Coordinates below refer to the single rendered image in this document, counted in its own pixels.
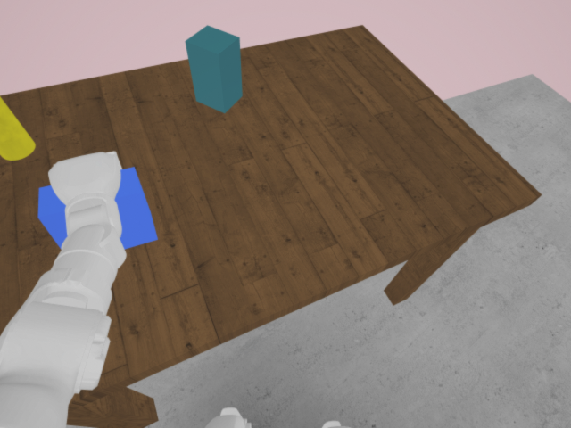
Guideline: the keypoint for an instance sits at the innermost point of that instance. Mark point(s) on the sponge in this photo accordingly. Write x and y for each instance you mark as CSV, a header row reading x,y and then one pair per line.
x,y
135,215

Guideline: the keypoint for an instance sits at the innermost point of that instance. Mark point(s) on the robot left hand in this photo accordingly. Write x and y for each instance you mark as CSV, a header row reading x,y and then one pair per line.
x,y
92,173

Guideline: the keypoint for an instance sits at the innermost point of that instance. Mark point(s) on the robot left shin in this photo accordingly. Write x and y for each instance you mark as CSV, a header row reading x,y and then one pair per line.
x,y
230,411

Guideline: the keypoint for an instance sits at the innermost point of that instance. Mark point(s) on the robot left forearm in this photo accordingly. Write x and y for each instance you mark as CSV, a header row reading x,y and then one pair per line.
x,y
86,267

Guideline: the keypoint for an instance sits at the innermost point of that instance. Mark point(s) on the left robot upper arm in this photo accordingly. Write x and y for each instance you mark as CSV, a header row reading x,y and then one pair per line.
x,y
54,352

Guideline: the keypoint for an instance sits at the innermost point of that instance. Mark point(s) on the table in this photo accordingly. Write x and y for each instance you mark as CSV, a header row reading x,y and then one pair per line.
x,y
336,164

